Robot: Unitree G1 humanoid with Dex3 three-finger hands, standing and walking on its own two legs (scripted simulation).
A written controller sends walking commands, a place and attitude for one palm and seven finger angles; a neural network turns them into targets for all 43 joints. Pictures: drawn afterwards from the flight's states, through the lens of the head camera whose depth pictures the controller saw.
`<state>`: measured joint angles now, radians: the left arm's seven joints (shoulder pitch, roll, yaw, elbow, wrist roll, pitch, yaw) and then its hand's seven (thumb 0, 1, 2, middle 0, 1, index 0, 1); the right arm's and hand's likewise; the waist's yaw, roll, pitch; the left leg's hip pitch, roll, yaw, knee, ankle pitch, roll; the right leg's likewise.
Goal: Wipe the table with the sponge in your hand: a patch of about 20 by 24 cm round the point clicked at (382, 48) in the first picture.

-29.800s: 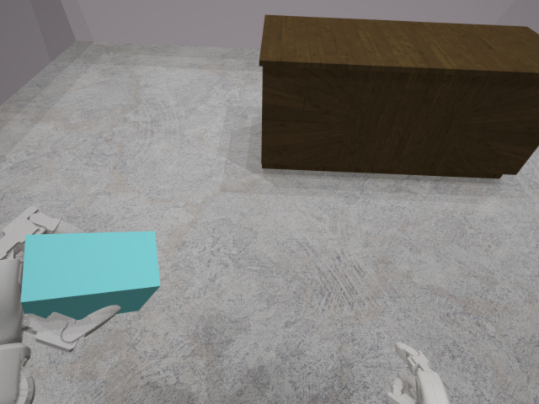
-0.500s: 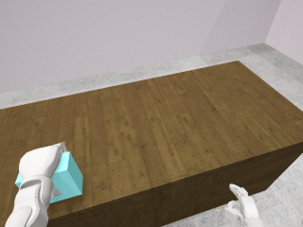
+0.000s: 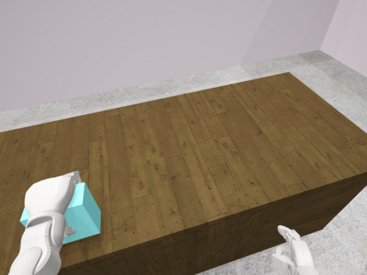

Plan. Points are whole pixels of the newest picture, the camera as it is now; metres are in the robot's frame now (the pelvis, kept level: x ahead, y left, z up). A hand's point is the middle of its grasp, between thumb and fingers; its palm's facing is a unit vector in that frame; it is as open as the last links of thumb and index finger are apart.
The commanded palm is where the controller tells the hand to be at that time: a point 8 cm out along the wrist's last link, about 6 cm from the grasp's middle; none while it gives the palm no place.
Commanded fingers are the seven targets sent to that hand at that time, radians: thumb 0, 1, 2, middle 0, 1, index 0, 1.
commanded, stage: move the sponge above the wiping area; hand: left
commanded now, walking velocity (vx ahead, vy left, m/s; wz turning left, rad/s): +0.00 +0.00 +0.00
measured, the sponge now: (69, 220) +0.21 +0.32 -0.02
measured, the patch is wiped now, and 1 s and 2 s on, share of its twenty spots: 0.00 0.00 0.00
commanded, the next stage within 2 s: lower the sponge onto the table in 0.22 s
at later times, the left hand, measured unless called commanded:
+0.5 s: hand (61, 213) +0.21 +0.31 +0.03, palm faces -0.06 -0.08 -0.99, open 10.4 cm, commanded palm +0.18 +0.30 +0.09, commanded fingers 0.00 0.10 1.30 -1.20 -1.60 -1.20 -1.60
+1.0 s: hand (63, 220) +0.20 +0.31 +0.01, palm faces -0.08 -0.08 -0.99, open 10.4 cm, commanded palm +0.18 +0.30 +0.07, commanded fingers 0.00 0.10 1.30 -1.20 -1.60 -1.20 -1.60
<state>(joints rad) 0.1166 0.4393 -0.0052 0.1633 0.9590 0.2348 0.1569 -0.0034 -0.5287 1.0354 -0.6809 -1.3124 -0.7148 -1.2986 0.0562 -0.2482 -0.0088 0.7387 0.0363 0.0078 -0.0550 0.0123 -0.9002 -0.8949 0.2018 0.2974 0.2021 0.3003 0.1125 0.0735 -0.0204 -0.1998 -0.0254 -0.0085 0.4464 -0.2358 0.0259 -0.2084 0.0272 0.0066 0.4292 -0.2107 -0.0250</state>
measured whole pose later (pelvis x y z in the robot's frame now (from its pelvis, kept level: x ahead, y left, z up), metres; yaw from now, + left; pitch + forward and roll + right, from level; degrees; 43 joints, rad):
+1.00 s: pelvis -0.01 +0.00 +0.00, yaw +0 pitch -1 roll +0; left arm 0.17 0.43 0.00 0.18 0.97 0.21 0.18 0.00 -0.53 1.04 -0.68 -1.31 -0.71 -1.30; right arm 0.06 -0.25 -0.02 0.75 0.03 0.01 -0.05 0.01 -0.90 -0.89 0.20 0.30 0.20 0.30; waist 0.12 0.07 -0.02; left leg -0.20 -0.02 -0.01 0.45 -0.23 0.02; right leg -0.21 0.04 0.01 0.43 -0.20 -0.03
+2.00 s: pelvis -0.01 +0.00 -0.01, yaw +0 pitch +2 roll +0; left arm 0.08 0.39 -0.03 0.35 1.01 0.21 0.28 0.00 -0.53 1.04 -0.68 -1.31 -0.71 -1.30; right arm 0.08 -0.23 -0.03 0.74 0.04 0.02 -0.05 0.01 -0.90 -0.89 0.20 0.30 0.20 0.30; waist 0.11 0.06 -0.06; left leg -0.33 -0.03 -0.01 0.55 -0.27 0.03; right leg -0.33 0.03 0.00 0.53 -0.24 -0.02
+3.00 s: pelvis -0.04 -0.01 -0.04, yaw +0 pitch +14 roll -2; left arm -0.47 0.64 0.12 0.98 1.03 0.00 0.27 0.02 -0.57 1.07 -0.72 -1.27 -0.75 -1.27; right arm 0.24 -0.28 -0.03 0.74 0.07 0.03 -0.06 0.01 -0.90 -0.89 0.20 0.30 0.20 0.30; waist 0.00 0.06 -0.12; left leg -0.74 0.00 -0.04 0.82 -0.32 0.01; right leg -0.72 0.06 -0.03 0.75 -0.27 -0.04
